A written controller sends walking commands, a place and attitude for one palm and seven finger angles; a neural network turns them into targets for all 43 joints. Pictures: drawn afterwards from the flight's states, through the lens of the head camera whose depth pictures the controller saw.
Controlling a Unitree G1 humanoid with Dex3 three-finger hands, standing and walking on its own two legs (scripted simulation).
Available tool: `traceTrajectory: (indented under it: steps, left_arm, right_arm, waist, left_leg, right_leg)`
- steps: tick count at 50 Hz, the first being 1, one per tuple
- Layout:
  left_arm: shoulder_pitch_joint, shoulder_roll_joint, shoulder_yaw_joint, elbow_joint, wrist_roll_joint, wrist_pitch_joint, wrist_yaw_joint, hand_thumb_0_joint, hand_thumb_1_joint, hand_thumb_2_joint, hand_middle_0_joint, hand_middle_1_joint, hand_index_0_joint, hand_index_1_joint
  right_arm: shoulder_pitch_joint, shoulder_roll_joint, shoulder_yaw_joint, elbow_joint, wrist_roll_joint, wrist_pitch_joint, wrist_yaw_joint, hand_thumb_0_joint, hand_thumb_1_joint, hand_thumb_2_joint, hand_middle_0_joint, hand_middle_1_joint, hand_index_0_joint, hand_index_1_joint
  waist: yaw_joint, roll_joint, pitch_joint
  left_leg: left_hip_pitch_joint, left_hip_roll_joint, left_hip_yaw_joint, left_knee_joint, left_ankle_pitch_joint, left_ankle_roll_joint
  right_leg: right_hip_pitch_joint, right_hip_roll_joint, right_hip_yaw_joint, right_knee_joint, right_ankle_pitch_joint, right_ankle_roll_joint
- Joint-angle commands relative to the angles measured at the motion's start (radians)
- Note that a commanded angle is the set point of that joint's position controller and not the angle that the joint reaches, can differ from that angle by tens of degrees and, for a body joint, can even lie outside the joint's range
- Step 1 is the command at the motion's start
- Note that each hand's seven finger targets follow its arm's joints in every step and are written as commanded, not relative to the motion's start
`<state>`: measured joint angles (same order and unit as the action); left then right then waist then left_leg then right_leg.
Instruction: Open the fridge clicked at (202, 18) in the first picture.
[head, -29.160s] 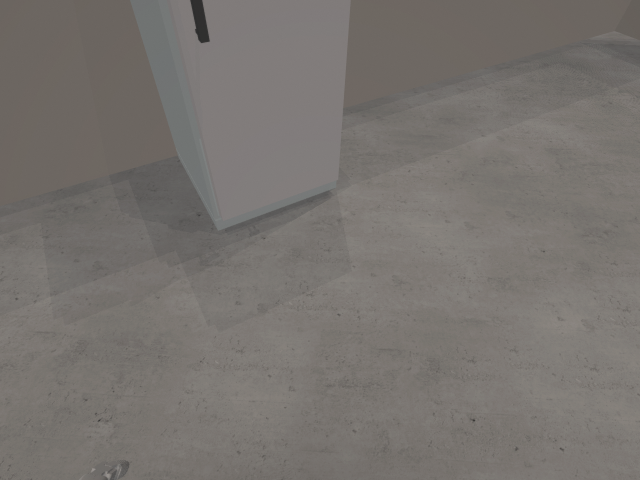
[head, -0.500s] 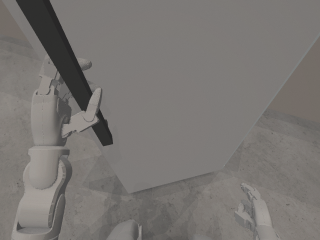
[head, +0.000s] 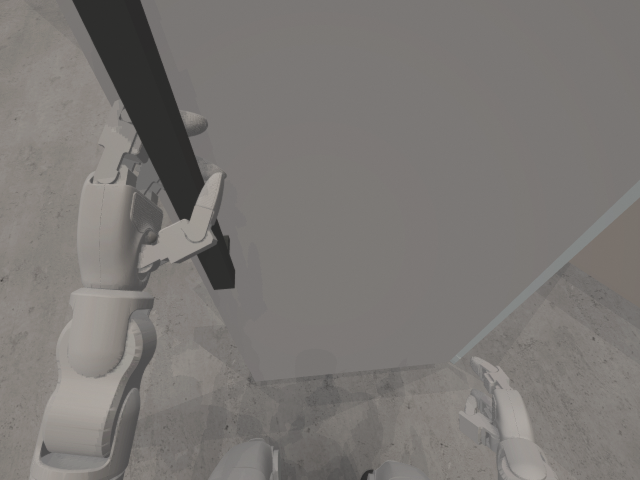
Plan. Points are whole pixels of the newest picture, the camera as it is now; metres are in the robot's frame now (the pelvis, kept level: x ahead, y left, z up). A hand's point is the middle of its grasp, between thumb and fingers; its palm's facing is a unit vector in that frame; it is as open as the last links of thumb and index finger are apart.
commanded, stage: walk backward, drawing the door open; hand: left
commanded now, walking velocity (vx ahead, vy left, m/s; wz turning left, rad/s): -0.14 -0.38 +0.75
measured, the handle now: (178, 141) +0.35 +0.12 +0.25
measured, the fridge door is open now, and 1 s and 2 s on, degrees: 51 75 74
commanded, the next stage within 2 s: stop walking and hold the door back in 0.70 s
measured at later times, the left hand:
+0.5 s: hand (243, 338) +0.21 +0.06 +0.21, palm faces +0.37 -0.92 -0.13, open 7.0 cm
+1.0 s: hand (321, 472) +0.13 +0.01 +0.21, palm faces +0.69 -0.71 -0.15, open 6.6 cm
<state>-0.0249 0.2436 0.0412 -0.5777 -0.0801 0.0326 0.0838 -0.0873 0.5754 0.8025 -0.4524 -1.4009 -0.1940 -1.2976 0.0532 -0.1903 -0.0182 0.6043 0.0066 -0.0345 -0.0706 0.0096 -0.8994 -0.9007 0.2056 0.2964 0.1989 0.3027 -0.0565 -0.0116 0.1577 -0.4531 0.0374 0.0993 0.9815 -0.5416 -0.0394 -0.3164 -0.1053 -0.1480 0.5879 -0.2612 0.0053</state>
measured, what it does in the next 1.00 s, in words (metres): steps to the right, turning left: left foot, then right foot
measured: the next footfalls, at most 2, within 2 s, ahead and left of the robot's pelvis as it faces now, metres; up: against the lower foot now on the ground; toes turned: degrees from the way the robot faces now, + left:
left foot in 0.06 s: +0.03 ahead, +0.08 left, +0.00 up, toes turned +10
right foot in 0.34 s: +0.08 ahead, -0.29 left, +0.00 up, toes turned +11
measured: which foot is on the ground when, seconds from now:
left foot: up 0.00-0.04, down 0.06-0.32, up 0.34-0.50, down 0.52-0.76, up 0.78-1.00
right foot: down 0.00-0.06, up 0.08-0.32, down 0.34-0.50, up 0.52-0.74, down 0.76-1.00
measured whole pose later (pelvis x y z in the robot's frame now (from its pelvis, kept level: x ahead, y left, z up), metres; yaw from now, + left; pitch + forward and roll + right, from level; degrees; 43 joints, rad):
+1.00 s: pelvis -0.03 -0.29 +0.00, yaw +38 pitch -1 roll +1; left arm -0.08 0.28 0.04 -0.33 -0.07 -0.04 0.11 -0.08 0.57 0.84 -0.45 -1.40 -0.30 -1.34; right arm 0.11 -0.24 0.00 0.65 0.01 -0.02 -0.10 0.01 -0.90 -0.90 0.20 0.30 0.20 0.30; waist 0.00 -0.03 0.05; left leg -0.38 -0.02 0.08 0.88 -0.50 -0.02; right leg -0.31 -0.15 -0.12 0.58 -0.25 0.05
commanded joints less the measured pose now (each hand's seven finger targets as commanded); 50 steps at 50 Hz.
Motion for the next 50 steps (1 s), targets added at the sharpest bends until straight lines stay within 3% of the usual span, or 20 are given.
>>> traceTrajectory:
  steps: [1,3,5,10,13,15,16,17,20,23,24,26,27,28,32,34,36,38,44,50]
  left_arm:
    - [-0.248,0.077,0.039,-0.33,-0.005,-0.134,0.008,0.0,0.9,0.9,-0.45,-1.4,-0.45,-1.4]
    - [-0.248,0.02,-0.032,-0.299,0.021,-0.147,-0.012,0.0,0.9,0.9,-0.45,-1.4,-0.45,-1.4]
    - [-0.314,0.074,0.019,-0.293,0.054,-0.167,-0.033,0.0,0.9,0.9,-0.45,-1.4,-0.45,-1.4]
    - [-0.218,0.052,0.025,-0.268,0.034,-0.143,-0.024,0.0,0.9,0.9,-0.45,-1.4,-0.45,-1.4]
    - [-0.219,0.074,0.054,-0.263,0.016,-0.138,-0.009,0.0,0.9,0.9,-0.45,-1.4,-0.45,-1.4]
    - [-0.225,0.117,0.085,-0.275,0.017,-0.144,0.006,0.0,0.9,0.9,-0.45,-1.4,-0.45,-1.4]
    - [-0.216,0.182,0.13,-0.295,0.017,-0.137,0.021,0.0,0.9,0.9,-0.45,-1.4,-0.45,-1.4]
    - [-0.155,0.208,0.179,-0.283,0.015,-0.126,0.039,0.0,0.9,0.9,-0.45,-1.4,-0.45,-1.4]
    - [-0.135,0.193,0.197,-0.331,0.001,-0.138,0.039,0.0,0.9,0.9,-0.45,-1.4,-0.45,-1.4]
    - [-0.106,0.125,0.132,-0.32,-0.016,-0.136,0.027,0.0,0.9,0.9,-0.45,-1.4,-0.45,-1.4]
    - [-0.112,0.133,0.126,-0.331,-0.024,-0.134,0.017,0.0,0.9,0.9,-0.45,-1.4,-0.45,-1.4]
    - [-0.138,0.108,0.08,-0.328,0.007,-0.154,0.0,0.0,0.9,0.9,-0.45,-1.4,-0.45,-1.4]
    - [-0.138,0.129,0.115,-0.251,0.036,-0.158,-0.002,0.0,0.9,0.9,-0.45,-1.4,-0.45,-1.4]
    - [-0.191,0.111,0.114,-0.306,0.019,-0.165,-0.01,0.0,0.9,0.9,-0.45,-1.4,-0.45,-1.4]
    - [-0.119,0.145,0.15,-0.313,0.017,-0.154,0.012,0.0,0.9,0.9,-0.45,-1.4,-0.45,-1.4]
    - [-0.109,0.121,0.134,-0.296,0.008,-0.147,0.024,0.0,0.9,0.9,-0.45,-1.4,-0.45,-1.4]
    - [-0.123,0.149,0.163,-0.299,0.009,-0.148,0.039,0.0,0.9,0.9,-0.45,-1.4,-0.45,-1.4]
    - [-0.081,0.247,0.224,-0.31,0.009,-0.137,0.059,0.0,0.9,0.9,-0.45,-1.4,-0.45,-1.4]
    - [-0.209,0.218,0.249,-0.061,0.019,-0.128,0.082,0.0,0.9,0.9,-0.45,-1.4,-0.45,-1.4]
    - [-0.522,0.165,0.111,0.203,0.025,-0.138,0.06,0.0,0.9,0.9,-0.45,-1.4,-0.45,-1.4]
  right_arm:
    - [-0.045,-0.079,-0.034,-0.164,-0.014,-0.043,-0.019,0.0,-0.9,-0.9,0.2,0.3,0.2,0.3]
    - [-0.035,-0.138,-0.054,-0.185,-0.025,-0.052,-0.012,0.0,-0.9,-0.9,0.2,0.3,0.2,0.3]
    - [-0.062,-0.13,-0.051,-0.162,-0.025,-0.064,0.01,0.0,-0.9,-0.9,0.2,0.3,0.2,0.3]
    - [-0.075,-0.123,-0.07,-0.133,-0.01,-0.076,0.026,0.0,-0.9,-0.9,0.2,0.3,0.2,0.3]
    - [-0.082,-0.123,-0.066,-0.141,0.01,-0.088,0.023,0.0,-0.9,-0.9,0.2,0.3,0.2,0.3]
    - [-0.06,-0.09,-0.049,-0.146,0.026,-0.085,0.022,0.0,-0.9,-0.9,0.2,0.3,0.2,0.3]
    - [-0.067,-0.055,-0.042,-0.166,0.03,-0.081,0.02,0.0,-0.9,-0.9,0.2,0.3,0.2,0.3]
    - [-0.084,-0.056,-0.04,-0.164,0.031,-0.093,0.008,0.0,-0.9,-0.9,0.2,0.3,0.2,0.3]
    - [-0.078,-0.06,-0.027,-0.15,0.019,-0.058,-0.002,0.0,-0.9,-0.9,0.2,0.3,0.2,0.3]
    - [-0.067,-0.055,-0.007,-0.155,0.01,-0.035,-0.017,0.0,-0.9,-0.9,0.2,0.3,0.2,0.3]
    - [-0.053,-0.083,-0.02,-0.156,0.003,-0.03,-0.02,0.0,-0.9,-0.9,0.2,0.3,0.2,0.3]
    - [-0.044,-0.124,-0.033,-0.168,-0.023,-0.041,-0.009,0.0,-0.9,-0.9,0.2,0.3,0.2,0.3]
    - [-0.037,-0.122,-0.039,-0.168,-0.02,-0.03,0.0,0.0,-0.9,-0.9,0.2,0.3,0.2,0.3]
    - [-0.072,-0.138,-0.048,-0.171,-0.005,-0.037,0.017,0.0,-0.9,-0.9,0.2,0.3,0.2,0.3]
    - [-0.065,-0.131,-0.055,-0.14,-0.009,-0.061,0.016,0.0,-0.9,-0.9,0.2,0.3,0.2,0.3]
    - [-0.054,-0.108,-0.043,-0.152,0.001,-0.074,0.02,0.0,-0.9,-0.9,0.2,0.3,0.2,0.3]
    - [-0.049,-0.101,-0.041,-0.168,0.014,-0.076,0.017,0.0,-0.9,-0.9,0.2,0.3,0.2,0.3]
    - [-0.06,-0.052,-0.029,-0.188,0.022,-0.075,0.008,0.0,-0.9,-0.9,0.2,0.3,0.2,0.3]
    - [-0.062,-0.088,-0.01,-0.126,0.009,-0.065,-0.031,0.0,-0.9,-0.9,0.2,0.3,0.2,0.3]
    - [-0.032,-0.114,0.009,-0.103,0.004,-0.017,-0.037,0.0,-0.9,-0.9,0.2,0.3,0.2,0.3]
  waist:
    - [0.003,-0.065,-0.412]
    - [0.027,0.277,-0.407]
    - [0.038,0.058,-0.376]
    - [0.064,0.291,-0.388]
    - [0.063,0.289,-0.404]
    - [0.064,0.039,-0.431]
    - [0.061,-0.257,-0.428]
    - [0.099,-0.295,-0.428]
    - [0.062,-0.248,-0.415]
    - [0.018,-0.129,-0.385]
    - [-0.002,-0.03,-0.377]
    - [0.04,0.303,-0.401]
    - [0.04,0.181,-0.376]
    - [0.053,0.1,-0.389]
    - [0.072,0.349,-0.34]
    - [0.07,0.355,-0.395]
    - [0.081,0.204,-0.416]
    - [0.073,-0.316,-0.388]
    - [0.061,-0.198,-0.412]
    - [0.062,-0.192,-0.398]
  left_leg:
    - [0.345,0.045,-0.018,-0.463,0.318,0.024]
    - [0.585,0.523,-0.756,-0.634,1.041,0.228]
    - [0.535,0.498,-0.631,-0.617,0.972,0.244]
    - [0.381,0.299,-0.315,-0.546,0.789,0.114]
    - [0.251,0.234,-0.294,-0.552,0.528,0.093]
    - [0.216,0.09,-0.163,-0.363,0.338,0.041]
    - [0.062,-0.029,-0.032,-0.124,0.061,-0.001]
    - [0.005,-0.048,-0.069,0.101,-0.09,0.007]
    - [-0.056,0.021,-0.058,0.148,-0.08,-0.003]
    - [0.113,-0.019,0.019,-0.308,0.16,-0.006]
    - [0.288,0.007,-0.03,-0.466,0.358,0.009]
    - [0.485,0.479,-0.784,-0.659,1.01,0.225]
    - [0.475,0.508,-0.813,-0.665,0.947,0.27]
    - [0.437,0.481,-0.699,-0.675,0.737,0.265]
    - [0.304,0.271,-0.351,-0.571,0.734,0.149]
    - [0.28,0.224,-0.32,-0.552,0.633,0.115]
    - [0.188,0.119,-0.246,-0.453,0.375,0.066]
    - [0.003,-0.069,-0.058,-0.01,-0.011,-0.01]
    - [-0.071,-0.005,-0.113,0.169,-0.005,-0.003]
    - [0.194,-0.057,-0.029,-0.404,0.155,0.041]
  right_leg:
    - [0.029,-0.122,0.021,0.136,0.332,-0.082]
    - [-0.355,0.073,0.131,0.48,-0.338,0.048]
    - [-0.356,0.055,0.255,0.546,-0.209,0.046]
    - [-0.052,0.07,0.217,0.18,-0.122,0.04]
    - [0.169,0.123,0.124,-0.047,-0.027,0.048]
    - [0.251,0.04,0.129,-0.287,0.131,0.025]
    - [0.276,-0.145,0.267,-0.297,0.24,-0.061]
    - [0.219,-0.242,0.331,-0.267,0.396,-0.156]
    - [0.249,-0.243,0.167,-0.119,0.604,-0.19]
    - [0.192,-0.145,0.01,0.065,0.593,-0.111]
    - [0.029,-0.096,-0.003,0.206,0.408,-0.056]
    - [-0.305,0.1,0.163,0.562,-0.373,0.063]
    - [-0.299,0.077,0.238,0.617,-0.312,0.051]
    - [-0.294,0.078,0.277,0.601,-0.232,0.051]
    - [-0.055,0.074,0.213,0.222,-0.179,0.042]
    - [0.091,0.117,0.159,0.028,-0.14,0.038]
    - [0.238,0.092,0.132,-0.208,0.053,0.031]
    - [0.194,-0.218,0.398,-0.325,0.186,-0.102]
    - [0.253,-0.286,0.253,-0.121,0.71,-0.156]
    - [0.174,-0.27,0.249,-0.109,0.463,-0.084]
